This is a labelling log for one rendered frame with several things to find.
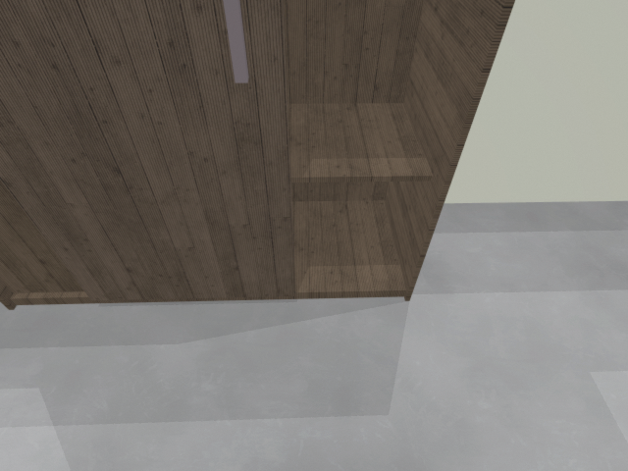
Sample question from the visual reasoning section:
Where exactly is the handle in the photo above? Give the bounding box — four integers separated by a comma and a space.
223, 0, 249, 83

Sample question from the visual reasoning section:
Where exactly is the wardrobe door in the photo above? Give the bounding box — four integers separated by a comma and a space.
0, 181, 84, 292
0, 0, 295, 300

